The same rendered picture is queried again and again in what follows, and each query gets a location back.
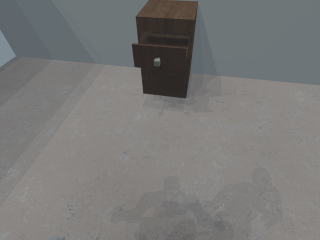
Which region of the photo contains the cabinet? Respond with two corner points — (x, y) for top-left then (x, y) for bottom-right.
(136, 0), (198, 99)

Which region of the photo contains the handle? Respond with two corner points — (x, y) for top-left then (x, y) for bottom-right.
(154, 57), (161, 67)

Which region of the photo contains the drawer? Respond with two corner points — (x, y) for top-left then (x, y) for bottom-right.
(132, 36), (190, 72)

